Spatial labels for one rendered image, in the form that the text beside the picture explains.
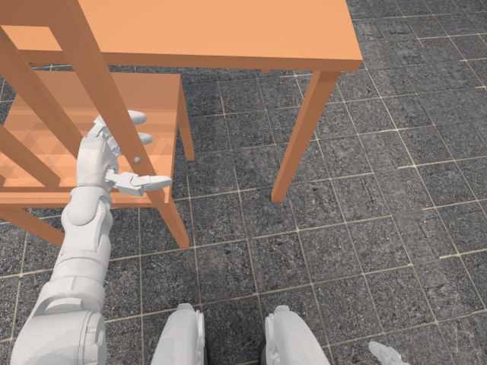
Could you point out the robot left hand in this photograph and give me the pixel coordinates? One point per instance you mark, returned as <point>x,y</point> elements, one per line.
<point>96,155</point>

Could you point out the left robot forearm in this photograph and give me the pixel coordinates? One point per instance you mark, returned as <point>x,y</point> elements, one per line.
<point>77,280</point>

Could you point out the robot right shin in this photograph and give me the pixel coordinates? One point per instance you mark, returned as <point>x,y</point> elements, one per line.
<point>273,359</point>

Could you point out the left robot upper arm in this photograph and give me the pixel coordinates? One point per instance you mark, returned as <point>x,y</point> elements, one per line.
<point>76,338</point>

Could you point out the table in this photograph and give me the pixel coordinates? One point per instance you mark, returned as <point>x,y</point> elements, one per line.
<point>305,35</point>

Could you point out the chair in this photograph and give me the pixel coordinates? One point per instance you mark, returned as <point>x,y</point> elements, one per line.
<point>53,110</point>

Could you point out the robot right hand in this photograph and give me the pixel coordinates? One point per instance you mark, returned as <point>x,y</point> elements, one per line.
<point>387,355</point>

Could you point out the left robot thigh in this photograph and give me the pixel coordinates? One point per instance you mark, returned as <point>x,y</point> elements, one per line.
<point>183,334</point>

